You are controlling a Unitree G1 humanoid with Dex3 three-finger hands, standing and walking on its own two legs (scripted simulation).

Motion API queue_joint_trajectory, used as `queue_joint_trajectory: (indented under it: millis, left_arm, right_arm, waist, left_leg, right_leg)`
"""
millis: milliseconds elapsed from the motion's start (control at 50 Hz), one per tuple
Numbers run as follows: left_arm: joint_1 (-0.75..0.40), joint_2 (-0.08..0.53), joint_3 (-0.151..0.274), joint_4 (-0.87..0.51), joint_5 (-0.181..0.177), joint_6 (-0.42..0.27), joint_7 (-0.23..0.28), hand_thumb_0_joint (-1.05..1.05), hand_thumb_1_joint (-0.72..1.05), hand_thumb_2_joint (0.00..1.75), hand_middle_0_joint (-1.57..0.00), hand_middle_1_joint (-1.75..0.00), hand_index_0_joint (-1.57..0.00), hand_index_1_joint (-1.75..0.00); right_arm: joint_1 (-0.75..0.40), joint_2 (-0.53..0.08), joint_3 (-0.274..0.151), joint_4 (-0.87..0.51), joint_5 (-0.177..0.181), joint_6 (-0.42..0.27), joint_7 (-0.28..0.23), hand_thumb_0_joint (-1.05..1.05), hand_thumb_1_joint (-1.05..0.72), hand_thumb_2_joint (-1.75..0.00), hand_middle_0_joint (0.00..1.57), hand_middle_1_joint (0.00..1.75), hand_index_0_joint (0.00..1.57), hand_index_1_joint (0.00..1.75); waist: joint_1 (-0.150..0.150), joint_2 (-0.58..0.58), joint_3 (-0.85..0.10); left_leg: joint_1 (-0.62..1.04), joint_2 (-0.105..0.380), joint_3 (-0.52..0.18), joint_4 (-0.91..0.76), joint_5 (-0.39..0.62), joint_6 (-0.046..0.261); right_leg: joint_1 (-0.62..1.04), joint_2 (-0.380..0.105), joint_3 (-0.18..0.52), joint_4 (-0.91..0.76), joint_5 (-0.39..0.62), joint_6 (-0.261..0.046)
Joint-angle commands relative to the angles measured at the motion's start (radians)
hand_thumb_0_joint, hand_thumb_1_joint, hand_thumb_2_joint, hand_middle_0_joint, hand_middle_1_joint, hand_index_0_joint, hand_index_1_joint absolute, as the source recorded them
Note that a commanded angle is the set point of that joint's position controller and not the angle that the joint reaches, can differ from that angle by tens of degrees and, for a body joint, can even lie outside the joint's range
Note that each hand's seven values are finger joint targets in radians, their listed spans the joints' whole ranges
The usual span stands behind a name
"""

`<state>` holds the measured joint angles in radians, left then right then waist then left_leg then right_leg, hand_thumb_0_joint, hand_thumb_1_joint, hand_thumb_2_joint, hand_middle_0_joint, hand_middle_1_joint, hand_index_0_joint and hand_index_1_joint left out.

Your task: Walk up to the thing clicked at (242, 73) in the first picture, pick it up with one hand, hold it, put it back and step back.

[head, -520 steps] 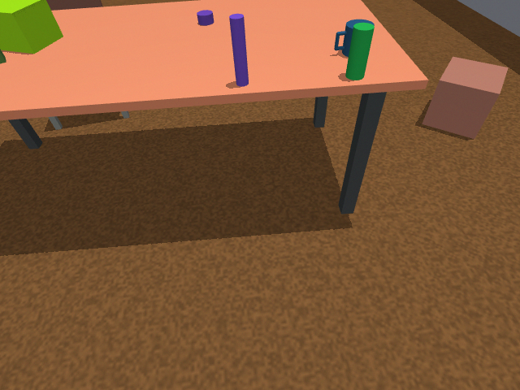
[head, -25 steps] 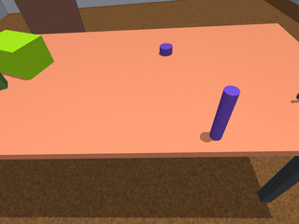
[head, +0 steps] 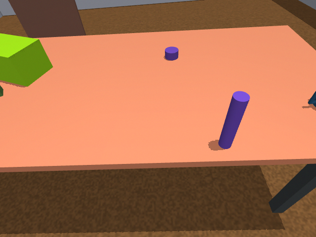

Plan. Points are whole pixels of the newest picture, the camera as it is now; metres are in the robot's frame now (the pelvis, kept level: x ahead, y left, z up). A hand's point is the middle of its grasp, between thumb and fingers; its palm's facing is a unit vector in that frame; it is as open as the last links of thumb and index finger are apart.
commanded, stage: stand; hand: right
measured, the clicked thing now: (231, 123) +0.42 -0.18 +0.05
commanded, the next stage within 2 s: none
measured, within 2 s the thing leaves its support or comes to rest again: neither
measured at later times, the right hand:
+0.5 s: hand out of the picture +0.07 -0.26 -0.16, palm faces -0.02 +0.94 -0.33, open 7.4 cm
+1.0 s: hand out of the picture +0.09 -0.26 -0.16, palm faces -0.02 +0.94 -0.33, open 7.4 cm
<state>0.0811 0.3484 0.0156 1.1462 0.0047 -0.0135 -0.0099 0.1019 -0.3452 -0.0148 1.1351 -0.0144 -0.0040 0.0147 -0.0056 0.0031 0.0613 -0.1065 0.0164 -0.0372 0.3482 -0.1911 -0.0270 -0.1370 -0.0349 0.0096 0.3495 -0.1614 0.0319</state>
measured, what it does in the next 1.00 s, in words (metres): stands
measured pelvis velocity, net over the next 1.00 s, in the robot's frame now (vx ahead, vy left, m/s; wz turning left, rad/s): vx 0.02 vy -0.01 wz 0.00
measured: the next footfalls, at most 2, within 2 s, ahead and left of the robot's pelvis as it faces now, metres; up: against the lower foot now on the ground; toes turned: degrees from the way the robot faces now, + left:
none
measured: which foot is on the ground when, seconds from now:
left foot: down 0.00-1.00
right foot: down 0.00-1.00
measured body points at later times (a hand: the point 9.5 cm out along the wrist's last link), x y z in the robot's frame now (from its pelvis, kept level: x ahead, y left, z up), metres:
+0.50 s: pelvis +0.00 -0.01 +0.00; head +0.01 -0.01 +0.45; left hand +0.07 +0.30 -0.13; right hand +0.07 -0.31 -0.13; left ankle +0.00 +0.14 -0.75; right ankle +0.02 -0.14 -0.75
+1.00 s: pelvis +0.02 -0.01 +0.00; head +0.03 -0.01 +0.45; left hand +0.10 +0.30 -0.13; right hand +0.09 -0.31 -0.13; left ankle +0.00 +0.14 -0.75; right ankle +0.02 -0.14 -0.75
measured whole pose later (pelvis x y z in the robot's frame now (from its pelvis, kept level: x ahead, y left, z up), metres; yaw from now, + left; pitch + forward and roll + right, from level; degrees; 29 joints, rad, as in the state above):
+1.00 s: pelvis +0.02 -0.01 +0.00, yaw +0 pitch -2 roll +0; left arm 0.10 0.36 0.00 1.12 0.00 -0.01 -0.01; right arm 0.10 -0.36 -0.01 1.13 -0.01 0.00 0.01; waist 0.00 0.00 0.06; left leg -0.09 0.03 -0.04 0.33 -0.20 -0.04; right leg -0.14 -0.02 0.01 0.35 -0.18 0.02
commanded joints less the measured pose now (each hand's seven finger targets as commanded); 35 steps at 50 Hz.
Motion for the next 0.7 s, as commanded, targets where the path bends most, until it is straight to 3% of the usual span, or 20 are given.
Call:
queue_joint_trajectory:
  millis: [0, 260, 300, 340, 400, 500, 620, 680]
  left_arm:
    - [-0.035, 0.221, 0.032, -0.063, 0.001, -0.021, 0.015, 0.0, 0.9, 0.9, -0.2, -0.3, -0.2, -0.3]
    - [-0.025, 0.234, 0.025, -0.072, 0.005, -0.022, 0.015, 0.0, 0.9, 0.9, -0.2, -0.3, -0.2, -0.3]
    - [-0.025, 0.236, 0.026, -0.072, 0.004, -0.02, 0.013, 0.0, 0.9, 0.9, -0.2, -0.3, -0.2, -0.3]
    - [-0.019, 0.236, 0.025, -0.075, 0.005, -0.02, 0.014, 0.0, 0.9, 0.9, -0.2, -0.3, -0.2, -0.3]
    - [-0.014, 0.238, 0.025, -0.075, 0.006, -0.02, 0.013, 0.0, 0.9, 0.9, -0.2, -0.3, -0.2, -0.3]
    - [-0.012, 0.233, 0.023, -0.082, 0.004, -0.023, 0.014, 0.0, 0.9, 0.9, -0.2, -0.3, -0.2, -0.3]
    - [-0.008, 0.234, 0.023, -0.076, 0.0, -0.019, 0.014, 0.0, 0.9, 0.9, -0.2, -0.3, -0.2, -0.3]
    - [-0.007, 0.229, 0.02, -0.076, 0.003, -0.018, 0.015, 0.0, 0.9, 0.9, -0.2, -0.3, -0.2, -0.3]
  right_arm:
    - [-0.046, -0.222, -0.034, -0.066, 0.007, -0.025, -0.018, 0.0, -0.9, -0.9, 0.2, 0.3, 0.2, 0.3]
    - [-0.047, -0.22, -0.033, -0.063, 0.006, -0.019, -0.013, 0.0, -0.9, -0.9, 0.2, 0.3, 0.2, 0.3]
    - [-0.032, -0.221, -0.031, -0.058, 0.004, -0.02, -0.012, 0.0, -0.9, -0.9, 0.2, 0.3, 0.2, 0.3]
    - [-0.043, -0.224, -0.034, -0.061, 0.004, -0.018, -0.012, 0.0, -0.9, -0.9, 0.2, 0.3, 0.2, 0.3]
    - [-0.03, -0.22, -0.034, -0.057, 0.003, -0.016, -0.01, 0.0, -0.9, -0.9, 0.2, 0.3, 0.2, 0.3]
    - [-0.026, -0.223, -0.034, -0.059, 0.004, -0.021, -0.012, 0.0, -0.9, -0.9, 0.2, 0.3, 0.2, 0.3]
    - [-0.025, -0.225, -0.029, -0.055, 0.007, -0.02, -0.015, 0.0, -0.9, -0.9, 0.2, 0.3, 0.2, 0.3]
    - [-0.026, -0.227, -0.03, -0.057, 0.007, -0.02, -0.016, 0.0, -0.9, -0.9, 0.2, 0.3, 0.2, 0.3]
  waist:
    - [0.004, 0.007, -0.094]
    - [0.002, -0.019, -0.079]
    - [-0.001, -0.006, -0.064]
    - [0.005, -0.014, -0.067]
    - [0.004, -0.013, -0.041]
    - [0.002, -0.004, -0.09]
    - [0.008, 0.001, -0.081]
    - [0.007, -0.003, -0.098]
  left_leg:
    - [-0.02, 0.106, -0.067, -0.075, 0.118, 0.039]
    - [-0.013, 0.103, -0.062, -0.07, 0.085, 0.038]
    - [-0.031, 0.096, -0.057, -0.081, 0.026, 0.036]
    - [-0.025, 0.1, -0.061, -0.071, 0.044, 0.039]
    - [-0.044, 0.091, -0.057, -0.071, -0.003, 0.038]
    - [-0.024, 0.102, -0.059, -0.062, 0.092, 0.039]
    - [-0.033, 0.1, -0.056, -0.074, 0.082, 0.037]
    - [-0.02, 0.108, -0.06, -0.067, 0.124, 0.035]
  right_leg:
    - [0.049, -0.093, 0.07, -0.052, 0.096, -0.042]
    - [0.012, -0.094, 0.074, -0.073, 0.055, -0.047]
    - [-0.003, -0.088, 0.079, -0.081, -0.014, -0.044]
    - [-0.005, -0.092, 0.08, -0.082, -0.011, -0.048]
    - [-0.027, -0.091, 0.092, -0.097, -0.085, -0.046]
    - [0.018, -0.089, 0.08, -0.062, 0.056, -0.051]
    - [0.03, -0.087, 0.077, -0.059, 0.056, -0.048]
    - [0.037, -0.088, 0.069, -0.047, 0.094, -0.051]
